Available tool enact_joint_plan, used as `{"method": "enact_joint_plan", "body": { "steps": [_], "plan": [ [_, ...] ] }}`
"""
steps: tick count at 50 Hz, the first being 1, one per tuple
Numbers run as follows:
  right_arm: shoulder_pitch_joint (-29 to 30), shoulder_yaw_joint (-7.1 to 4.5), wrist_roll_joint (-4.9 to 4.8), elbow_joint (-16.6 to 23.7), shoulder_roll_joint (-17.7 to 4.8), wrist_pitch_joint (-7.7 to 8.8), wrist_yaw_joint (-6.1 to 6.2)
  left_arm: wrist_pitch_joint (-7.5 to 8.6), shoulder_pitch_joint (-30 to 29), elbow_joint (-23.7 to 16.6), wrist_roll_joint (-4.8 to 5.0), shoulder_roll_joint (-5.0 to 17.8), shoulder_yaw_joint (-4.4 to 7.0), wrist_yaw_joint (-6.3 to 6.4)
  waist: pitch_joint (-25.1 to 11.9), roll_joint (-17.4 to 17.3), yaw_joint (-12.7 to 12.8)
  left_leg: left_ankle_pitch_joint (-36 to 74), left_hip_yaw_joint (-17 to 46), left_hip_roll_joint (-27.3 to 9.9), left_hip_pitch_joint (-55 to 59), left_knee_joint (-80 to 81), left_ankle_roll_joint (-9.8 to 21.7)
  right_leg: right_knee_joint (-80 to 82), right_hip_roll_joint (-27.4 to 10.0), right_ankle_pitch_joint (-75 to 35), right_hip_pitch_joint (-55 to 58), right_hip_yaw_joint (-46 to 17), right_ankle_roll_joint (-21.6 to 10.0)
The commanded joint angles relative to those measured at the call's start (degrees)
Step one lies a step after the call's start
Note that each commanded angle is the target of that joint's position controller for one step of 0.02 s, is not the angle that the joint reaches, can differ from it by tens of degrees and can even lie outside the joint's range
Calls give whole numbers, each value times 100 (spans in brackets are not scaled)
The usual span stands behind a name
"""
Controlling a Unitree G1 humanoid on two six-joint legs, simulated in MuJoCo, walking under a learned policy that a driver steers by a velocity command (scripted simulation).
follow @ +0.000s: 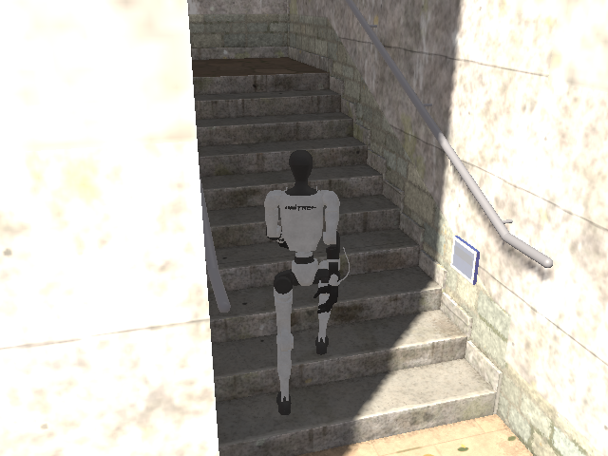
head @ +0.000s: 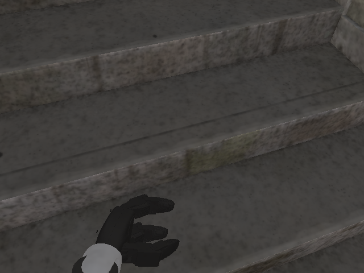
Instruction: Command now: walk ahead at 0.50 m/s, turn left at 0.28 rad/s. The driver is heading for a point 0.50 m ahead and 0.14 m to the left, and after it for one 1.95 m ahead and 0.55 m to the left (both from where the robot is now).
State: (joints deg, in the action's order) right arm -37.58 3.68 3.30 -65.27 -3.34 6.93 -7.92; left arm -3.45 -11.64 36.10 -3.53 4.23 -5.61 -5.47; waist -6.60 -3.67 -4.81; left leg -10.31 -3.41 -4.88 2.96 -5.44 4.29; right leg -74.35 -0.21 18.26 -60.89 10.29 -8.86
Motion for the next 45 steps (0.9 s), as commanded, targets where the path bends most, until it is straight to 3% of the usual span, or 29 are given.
{"method": "enact_joint_plan", "body": {
  "steps": [1,2,3,4,5,7,8,9,11,13,17,18,20,21,22,24,26,27,28,29,30,31,32,34,35,36,39,42,45],
  "plan": [
    [-36,-693,67,18,-2154,-11,-62,81,1433,168,57,976,436,211,-758,-997,1461,9332,538,-1094,101,-2547,541,2232,349,-690,3563,-532,-23],
    [-931,-460,484,86,-1127,24,-43,176,2851,762,225,1234,518,271,-2641,710,1271,5735,994,-572,-2212,-4183,243,2366,-788,-3709,7119,-2818,-1268],
    [-330,-513,225,332,-919,-126,-115,150,4369,1144,-6,1505,697,307,-2690,1685,1825,225,1532,830,-3856,-7089,-47,4381,-1937,-2938,7603,-5776,-1984],
    [433,-629,-60,464,-877,-145,-100,458,4529,1490,-120,1797,849,344,-1231,1356,1682,817,2578,974,-5156,-9835,34,4794,-2036,-2139,6352,-6056,-1423],
    [1092,-676,-187,629,-769,-98,-41,642,3281,1474,40,1712,842,259,-257,983,1257,813,2415,936,-6017,-11098,96,4622,-1977,-1581,5165,-5136,-1083],
    [1373,-579,-53,748,-567,-183,140,695,1950,1579,192,532,597,116,-100,186,506,617,2042,684,-6244,-11259,437,4635,-1753,-1995,4411,-3359,-816],
    [1506,-443,-14,848,-392,-271,176,681,1821,1764,91,113,472,148,-219,-71,120,732,1723,441,-6386,-10979,633,4689,-1474,-2278,4299,-2505,-488],
    [1517,-356,-39,820,-162,-363,170,698,1840,1813,95,-84,436,186,-61,160,-81,614,1574,325,-6641,-10958,713,4832,-1257,-2223,4203,-1911,-275],
    [1621,-294,-125,816,-147,-449,55,796,2142,1983,14,35,531,298,215,451,-146,287,1246,106,-6845,-11002,758,5327,-1046,-1512,3988,-1001,-130],
    [2329,-213,-317,1060,-231,-365,-1,781,2729,2258,-279,427,548,358,410,781,57,-218,792,294,-7365,-12603,905,5737,-1213,-1462,3737,-842,-326],
    [3760,-71,-282,1816,-457,-298,267,739,3796,2900,-618,476,328,251,671,437,302,178,1101,324,-9135,-11990,1478,5963,-1317,-1661,5198,-612,-95],
    [4160,-100,-298,2036,-779,-292,298,744,3947,2874,-669,617,300,193,543,224,372,911,839,204,-8912,-10728,1333,6086,-1202,-1535,5312,-389,69],
    [4873,-131,-461,2382,-903,-494,331,682,3903,2686,-629,939,310,193,489,681,589,770,152,18,-8162,-9485,910,6811,-1446,-2336,5135,-101,90],
    [5231,-105,-441,2513,-795,-625,337,669,4211,2796,-531,823,295,148,486,745,744,531,-166,111,-7776,-9160,839,7031,-1403,-2876,5012,22,80],
    [4784,-137,-304,2406,-600,-701,296,797,3693,2496,-307,920,270,122,536,971,266,286,-452,172,-6225,-8520,727,6920,-1367,-4788,4298,454,54],
    [4594,-190,-351,2603,-702,-852,225,1116,4109,2678,-70,1895,441,77,280,1270,-178,-77,-816,871,-4246,-7615,451,6255,-1658,-9202,4228,535,-48],
    [3378,-440,-279,2232,-1218,-795,270,1161,3593,2490,145,2341,638,12,328,1305,-599,-723,-958,1470,-4055,-5189,394,5049,-1850,-9993,5942,452,-18],
    [2245,-631,-350,1828,-1628,-708,462,1181,3888,2459,-206,1999,618,-31,-555,964,-468,1018,19,1340,-1788,-5684,831,3435,-1676,-9893,4661,355,297],
    [1225,-711,-317,1601,-1818,-704,621,1166,4091,2316,-430,1670,553,-131,-1897,307,-568,2094,2118,738,443,-4790,1601,1705,-1212,-6907,3037,-162,627],
    [268,-694,87,1372,-1873,-779,563,977,3548,2185,-77,1541,684,-260,-2069,-493,-782,1708,4542,-297,495,-2601,2240,-1109,269,-670,2146,-917,817],
    [596,-885,110,1179,-2066,-598,626,910,3430,2134,200,1114,628,-301,-1039,-62,-636,442,4640,-484,-472,-2278,1842,-2466,231,-1165,1136,-2101,602],
    [1355,-842,32,1330,-1747,-419,643,946,3235,2020,141,864,633,-97,-214,38,-273,523,4299,-427,-1729,-2340,1842,-3136,94,-1530,843,-2339,546],
    [2090,-652,-2,1325,-1180,-314,627,939,2836,1799,19,853,669,122,-243,168,162,871,3915,-272,-2243,-2265,1853,-3346,164,-1392,662,-2335,437],
    [3031,-388,-172,1191,-596,-258,526,858,2516,1377,-11,599,542,313,-293,508,845,1488,2888,67,-3034,-2130,1564,-3574,103,-1152,467,-2169,82],
    [3128,-325,-87,1167,-529,-216,451,810,2609,1276,60,902,624,411,-275,654,993,2261,2479,160,-3132,-2125,1499,-3363,40,-1085,278,-1964,197],
    [3013,-315,-108,1115,-541,-146,449,803,2502,1180,100,981,629,485,-385,412,1010,2522,1955,251,-2974,-2118,1296,-3212,-30,-533,33,-1783,300],
    [2727,-441,95,1350,-1119,78,590,879,2130,948,287,1239,685,614,-489,127,872,3086,1453,397,-3659,-1963,889,-2985,-140,117,899,-1131,948],
    [1577,-503,122,1214,-1321,55,755,876,1463,619,233,1201,646,707,-379,-101,330,2652,2293,-36,-2516,-2007,979,-3981,-30,777,7,-1275,1179],
    [704,-478,138,906,-1145,45,805,699,524,97,189,1026,523,823,240,-46,-123,1997,3303,-760,-472,-2329,1139,-4765,-153,1327,-2601,-1933,1042]
  ]
}}
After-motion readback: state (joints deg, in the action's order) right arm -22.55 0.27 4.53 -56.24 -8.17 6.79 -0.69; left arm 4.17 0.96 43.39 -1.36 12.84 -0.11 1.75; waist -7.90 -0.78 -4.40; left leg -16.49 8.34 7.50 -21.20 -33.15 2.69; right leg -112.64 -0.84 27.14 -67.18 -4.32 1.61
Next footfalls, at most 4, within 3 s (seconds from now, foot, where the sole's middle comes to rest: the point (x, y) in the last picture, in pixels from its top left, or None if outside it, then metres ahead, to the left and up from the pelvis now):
0.02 right None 0.17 -0.10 -0.65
0.52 left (126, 258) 0.45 0.14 -0.50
1.14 right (187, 136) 0.76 -0.05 -0.35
1.64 left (187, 217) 0.56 -0.04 -0.50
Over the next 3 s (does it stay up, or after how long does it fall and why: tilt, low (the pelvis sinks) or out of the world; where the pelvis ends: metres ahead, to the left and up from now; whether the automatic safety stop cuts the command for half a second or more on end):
stays up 0.76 -0.29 0.37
